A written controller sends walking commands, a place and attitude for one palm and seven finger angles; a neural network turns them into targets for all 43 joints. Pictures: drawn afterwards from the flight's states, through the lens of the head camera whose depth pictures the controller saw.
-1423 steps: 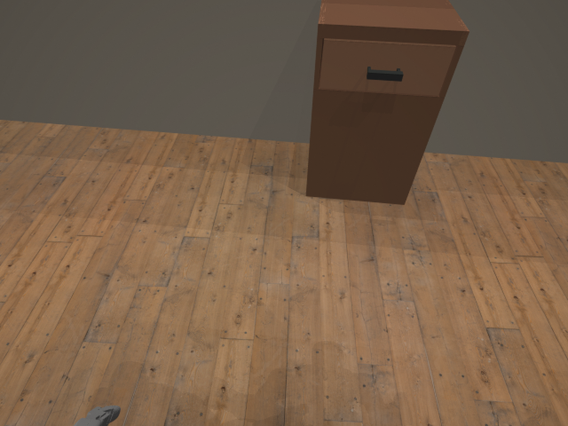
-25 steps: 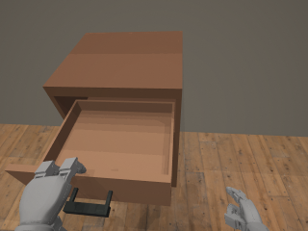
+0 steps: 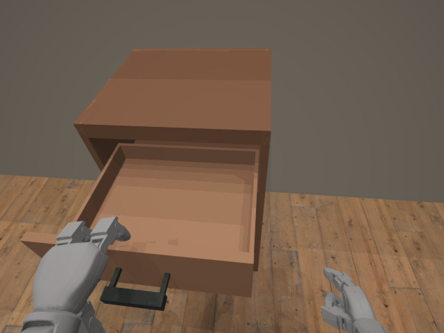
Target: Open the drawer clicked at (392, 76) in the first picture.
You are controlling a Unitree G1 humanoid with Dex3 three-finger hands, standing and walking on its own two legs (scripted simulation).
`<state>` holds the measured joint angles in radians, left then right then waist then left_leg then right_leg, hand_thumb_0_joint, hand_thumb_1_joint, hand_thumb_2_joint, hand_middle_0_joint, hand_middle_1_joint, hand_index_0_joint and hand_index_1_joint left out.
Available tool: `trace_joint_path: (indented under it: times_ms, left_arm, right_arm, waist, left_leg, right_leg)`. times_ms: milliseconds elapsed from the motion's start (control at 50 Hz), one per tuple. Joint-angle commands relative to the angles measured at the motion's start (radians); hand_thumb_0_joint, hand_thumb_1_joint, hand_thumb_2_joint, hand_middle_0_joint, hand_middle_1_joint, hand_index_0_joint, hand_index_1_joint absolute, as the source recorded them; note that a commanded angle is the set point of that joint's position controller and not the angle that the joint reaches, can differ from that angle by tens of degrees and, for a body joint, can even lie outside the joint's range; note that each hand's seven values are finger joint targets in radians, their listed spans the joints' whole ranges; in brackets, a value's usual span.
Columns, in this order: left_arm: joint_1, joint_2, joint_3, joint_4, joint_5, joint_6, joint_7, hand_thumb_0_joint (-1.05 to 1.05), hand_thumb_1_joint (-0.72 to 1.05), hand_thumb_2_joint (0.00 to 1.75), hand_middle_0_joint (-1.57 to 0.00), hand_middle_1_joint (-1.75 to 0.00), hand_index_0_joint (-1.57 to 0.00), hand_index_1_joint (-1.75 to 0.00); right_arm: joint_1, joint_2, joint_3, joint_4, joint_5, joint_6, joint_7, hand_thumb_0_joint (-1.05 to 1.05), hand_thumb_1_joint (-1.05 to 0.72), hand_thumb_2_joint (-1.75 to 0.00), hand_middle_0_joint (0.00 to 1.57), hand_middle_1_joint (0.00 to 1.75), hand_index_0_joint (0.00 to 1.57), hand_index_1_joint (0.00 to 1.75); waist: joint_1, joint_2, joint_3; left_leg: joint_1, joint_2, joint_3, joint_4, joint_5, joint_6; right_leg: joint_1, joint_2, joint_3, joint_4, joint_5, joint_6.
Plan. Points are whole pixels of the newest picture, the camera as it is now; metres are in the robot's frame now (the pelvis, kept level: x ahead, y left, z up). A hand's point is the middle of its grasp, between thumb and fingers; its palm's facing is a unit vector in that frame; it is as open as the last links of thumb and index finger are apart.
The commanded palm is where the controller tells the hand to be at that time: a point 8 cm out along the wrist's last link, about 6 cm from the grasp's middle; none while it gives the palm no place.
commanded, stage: draw the hand back to the body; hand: left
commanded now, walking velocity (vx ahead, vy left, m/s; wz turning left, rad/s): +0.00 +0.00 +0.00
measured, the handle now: (138, 286) +0.21 +0.22 -0.07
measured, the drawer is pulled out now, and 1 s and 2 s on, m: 0.30 0.30 0.30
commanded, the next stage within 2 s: step back with the hand held close in 1.60 s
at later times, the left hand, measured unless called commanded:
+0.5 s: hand (78, 269) +0.17 +0.25 +0.10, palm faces +0.03 -0.14 -0.99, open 13.8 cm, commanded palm +0.15 +0.25 +0.16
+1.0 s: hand (76, 230) +0.20 +0.22 +0.17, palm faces +0.38 -0.83 -0.41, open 12.1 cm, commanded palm +0.14 +0.27 +0.18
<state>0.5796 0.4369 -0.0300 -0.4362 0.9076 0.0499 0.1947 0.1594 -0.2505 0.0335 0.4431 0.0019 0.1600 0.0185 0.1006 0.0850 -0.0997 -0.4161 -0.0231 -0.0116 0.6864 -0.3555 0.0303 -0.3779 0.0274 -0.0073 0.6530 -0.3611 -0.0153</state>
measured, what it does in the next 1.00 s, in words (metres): stands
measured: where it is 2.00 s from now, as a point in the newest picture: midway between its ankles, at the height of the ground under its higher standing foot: outside the picture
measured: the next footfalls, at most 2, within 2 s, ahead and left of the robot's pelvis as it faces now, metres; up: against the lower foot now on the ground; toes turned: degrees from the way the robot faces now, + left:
none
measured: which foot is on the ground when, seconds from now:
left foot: down 0.00-1.00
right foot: down 0.00-1.00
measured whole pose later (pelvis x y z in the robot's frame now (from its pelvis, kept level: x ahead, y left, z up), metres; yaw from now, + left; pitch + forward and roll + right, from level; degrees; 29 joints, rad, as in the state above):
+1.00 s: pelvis +0.02 -0.01 +0.02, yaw +3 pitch -2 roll +0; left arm 0.56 0.35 0.23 -0.57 -0.02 -0.06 0.13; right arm 0.18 -0.18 0.07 0.60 0.01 -0.11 -0.07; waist 0.05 0.04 0.00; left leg -0.16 -0.04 -0.06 0.50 -0.30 0.02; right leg -0.11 0.01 -0.05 0.45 -0.32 -0.02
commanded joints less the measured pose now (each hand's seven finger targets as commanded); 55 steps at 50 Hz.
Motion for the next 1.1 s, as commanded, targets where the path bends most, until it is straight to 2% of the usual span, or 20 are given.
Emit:
trace_joint_path:
  times_ms: [0,120,280,340,420,500,540,580,600,620,640,660,680,720,780,820,940,1000,1020,1080]
  left_arm:
    - [-0.085,0.152,0.107,-0.226,0.019,-0.024,0.046,0.0,-0.5,0.3,-0.3,-1.2,-0.3,-1.2]
    - [-0.06,0.201,0.186,-0.224,0.016,-0.006,0.067,0.0,-0.5,0.3,-0.3,-1.2,-0.3,-1.2]
    - [-0.049,0.211,0.183,-0.224,-0.044,0.029,-0.008,0.0,-0.5,0.3,-0.3,-1.2,-0.3,-1.2]
    - [-0.046,0.212,0.175,-0.263,-0.046,0.02,-0.022,0.0,-0.5,0.3,-0.3,-1.2,-0.3,-1.2]
    - [-0.014,0.266,0.242,-0.286,-0.054,-0.004,-0.012,0.0,-0.5,0.3,-0.3,-1.2,-0.3,-1.2]
    - [-0.015,0.27,0.266,-0.271,-0.048,-0.029,-0.003,0.0,-0.5,0.3,-0.3,-1.2,-0.3,-1.2]
    - [0.003,0.278,0.288,-0.306,-0.056,-0.02,0.005,0.0,-0.5,0.3,-0.3,-1.2,-0.3,-1.2]
    - [0.028,0.256,0.275,-0.295,-0.071,-0.015,-0.002,0.0,-0.5,0.3,-0.3,-1.2,-0.3,-1.2]
    - [0.049,-0.175,0.151,-0.231,-0.806,-0.051,-0.04,0.0,-0.47,0.32,-0.3,-1.18,-0.3,-1.18]
    - [0.056,-0.077,0.199,-0.202,-0.828,-0.084,-0.046,0.0,-0.43,0.33,-0.29,-1.15,-0.29,-1.15]
    - [0.061,-0.066,0.205,-0.197,-0.825,-0.098,-0.043,0.0,-0.4,0.34,-0.29,-1.13,-0.29,-1.13]
    - [0.029,-0.026,0.234,-0.273,-0.872,-0.115,-0.039,0.0,-0.36,0.36,-0.29,-1.11,-0.29,-1.11]
    - [-0.061,0.02,0.251,-0.371,-0.882,-0.134,-0.033,0.0,-0.32,0.37,-0.29,-1.09,-0.29,-1.09]
    - [-0.097,0.088,0.31,-0.418,-0.889,-0.153,-0.01,0.0,-0.26,0.4,-0.28,-1.04,-0.28,-1.04]
    - [-0.077,0.037,0.276,-0.426,-0.903,-0.159,-0.016,0.0,-0.15,0.45,-0.27,-0.98,-0.27,-0.98]
    - [-0.053,0.054,0.321,-0.376,-0.908,-0.154,-0.021,0.0,-0.08,0.48,-0.27,-0.93,-0.27,-0.93]
    - [-0.028,0.006,0.344,-0.28,-0.943,-0.163,-0.061,0.0,0.13,0.57,-0.25,-0.8,-0.25,-0.8]
    - [-0.033,0.02,0.364,-0.298,-0.947,-0.173,-0.069,0.0,0.23,0.62,-0.25,-0.73,-0.25,-0.73]
    - [-0.041,0.022,0.366,-0.307,-0.949,-0.172,-0.071,0.0,0.27,0.63,-0.25,-0.7,-0.25,-0.7]
    - [-0.049,0.052,0.389,-0.333,-0.95,-0.18,-0.065,0.0,0.37,0.68,-0.24,-0.64,-0.24,-0.64]
  right_arm:
    - [-0.144,-0.093,-0.038,-0.188,-0.007,-0.052,-0.007,0.0,-0.9,-0.9,0.2,0.3,0.2,0.3]
    - [-0.179,-0.092,-0.037,-0.185,0.002,-0.053,-0.009,0.0,-0.9,-0.9,0.2,0.3,0.2,0.3]
    - [-0.165,-0.106,-0.033,-0.177,0.014,-0.036,-0.016,0.0,-0.9,-0.9,0.2,0.3,0.2,0.3]
    - [-0.155,-0.105,-0.023,-0.19,0.012,-0.043,-0.028,0.0,-0.9,-0.9,0.2,0.3,0.2,0.3]
    - [-0.166,-0.113,-0.025,-0.197,0.009,-0.043,-0.04,0.0,-0.9,-0.9,0.2,0.3,0.2,0.3]
    - [-0.149,-0.11,-0.03,-0.184,0.002,-0.032,-0.037,0.0,-0.9,-0.9,0.2,0.3,0.2,0.3]
    - [-0.147,-0.113,-0.028,-0.191,0.005,-0.031,-0.035,0.0,-0.9,-0.9,0.2,0.3,0.2,0.3]
    - [-0.152,-0.113,-0.038,-0.186,0.009,-0.027,-0.031,0.0,-0.9,-0.9,0.2,0.3,0.2,0.3]
    - [-0.083,0.001,-0.027,-0.189,0.05,-0.125,-0.052,0.0,-0.9,-0.9,0.2,0.3,0.2,0.3]
    - [-0.083,-0.03,-0.025,-0.154,0.048,-0.191,-0.068,0.0,-0.9,-0.9,0.2,0.3,0.2,0.3]
    - [-0.068,-0.029,-0.025,-0.141,0.045,-0.213,-0.075,0.0,-0.9,-0.9,0.2,0.3,0.2,0.3]
    - [-0.081,-0.047,-0.026,-0.131,0.034,-0.221,-0.092,0.0,-0.9,-0.9,0.2,0.3,0.2,0.3]
    - [-0.091,-0.053,-0.02,-0.129,0.026,-0.245,-0.103,0.0,-0.9,-0.9,0.2,0.3,0.2,0.3]
    - [-0.101,-0.057,-0.011,-0.094,0.01,-0.301,-0.116,0.0,-0.9,-0.9,0.2,0.3,0.2,0.3]
    - [-0.084,-0.037,0.004,-0.061,0.005,-0.346,-0.108,0.0,-0.9,-0.9,0.2,0.3,0.2,0.3]
    - [-0.096,-0.039,-0.002,-0.034,0.002,-0.351,-0.101,0.0,-0.9,-0.9,0.2,0.3,0.2,0.3]
    - [-0.134,-0.039,-0.024,-0.019,0.006,-0.326,-0.092,0.0,-0.9,-0.9,0.2,0.3,0.2,0.3]
    - [-0.147,-0.04,-0.033,-0.015,0.008,-0.316,-0.093,0.0,-0.9,-0.9,0.2,0.3,0.2,0.3]
    - [-0.156,-0.044,-0.033,-0.013,0.008,-0.316,-0.094,0.0,-0.9,-0.9,0.2,0.3,0.2,0.3]
    - [-0.149,-0.044,-0.035,-0.008,0.007,-0.317,-0.098,0.0,-0.9,-0.9,0.2,0.3,0.2,0.3]
  waist:
    - [0.0,-0.013,-0.102]
    - [0.011,-0.014,-0.108]
    - [-0.008,-0.08,-0.072]
    - [-0.002,-0.019,-0.102]
    - [0.009,-0.033,-0.106]
    - [0.009,-0.026,-0.065]
    - [0.015,-0.004,-0.126]
    - [0.008,-0.018,-0.099]
    - [-0.096,-0.088,-0.029]
    - [-0.071,-0.139,-0.032]
    - [-0.075,-0.155,0.0]
    - [-0.066,-0.14,-0.02]
    - [-0.061,-0.112,-0.043]
    - [-0.043,0.051,-0.025]
    - [-0.046,0.114,0.035]
    - [-0.038,0.086,0.067]
    - [-0.045,-0.114,0.05]
    - [-0.044,-0.078,0.009]
    - [-0.044,-0.023,0.004]
    - [-0.043,-0.019,-0.026]
  left_leg:
    - [0.127,0.046,-0.005,-0.092,0.226,-0.001]
    - [0.128,0.049,-0.016,-0.094,0.256,-0.007]
    - [0.123,0.044,-0.006,-0.121,0.249,0.002]
    - [0.159,0.048,-0.005,-0.121,0.272,0.004]
    - [0.179,0.058,-0.008,-0.107,0.311,-0.001]
    - [0.175,0.056,-0.007,-0.108,0.327,-0.004]
    - [0.192,0.056,-0.012,-0.109,0.361,-0.003]
    - [0.189,0.058,-0.012,-0.109,0.376,-0.007]
    - [0.317,0.077,-0.07,-0.145,0.343,0.016]
    - [0.334,0.092,-0.084,-0.172,0.34,0.013]
    - [0.322,0.1,-0.082,-0.178,0.312,0.012]
    - [0.312,0.089,-0.082,-0.199,0.329,0.008]
    - [0.317,0.08,-0.081,-0.213,0.337,0.004]
    - [0.299,0.062,-0.075,-0.23,0.324,-0.01]
    - [0.281,0.062,-0.08,-0.243,0.421,-0.032]
    - [0.272,0.061,-0.077,-0.246,0.426,-0.033]
    - [0.289,0.06,-0.052,-0.254,0.401,-0.01]
    - [0.317,0.054,-0.035,-0.25,0.389,-0.004]
    - [0.319,0.048,-0.032,-0.254,0.378,-0.005]
    - [0.341,0.045,-0.028,-0.253,0.396,-0.004]
  right_leg:
    - [-0.025,-0.034,-0.014,-0.115,0.167,-0.029]
    - [0.012,-0.028,0.01,-0.115,0.213,-0.039]
    - [0.043,-0.041,-0.014,-0.145,0.253,-0.012]
    - [0.053,-0.048,-0.016,-0.151,0.247,-0.015]
    - [0.061,-0.046,0.0,-0.16,0.292,-0.018]
    - [0.039,-0.049,-0.019,-0.162,0.285,-0.017]
    - [0.073,-0.049,-0.022,-0.151,0.308,-0.021]
    - [0.061,-0.047,-0.028,-0.156,0.314,-0.014]
    - [0.132,-0.039,-0.065,-0.15,0.235,-0.014]
    - [0.112,-0.031,-0.059,-0.161,0.171,-0.016]
    - [0.094,-0.037,-0.066,-0.164,0.137,-0.012]
    - [0.131,-0.045,-0.074,-0.178,0.171,-0.012]
    - [0.159,-0.056,-0.066,-0.183,0.19,-0.01]
    - [0.184,-0.061,-0.052,-0.197,0.195,-0.024]
    - [0.2,-0.07,-0.064,-0.212,0.247,-0.032]
    - [0.209,-0.062,-0.066,-0.237,0.276,-0.037]
    - [0.241,-0.06,-0.071,-0.269,0.352,-0.016]
    - [0.249,-0.065,-0.061,-0.282,0.36,-0.009]
    - [0.254,-0.064,-0.056,-0.293,0.35,-0.013]
    - [0.269,-0.07,-0.052,-0.298,0.379,-0.01]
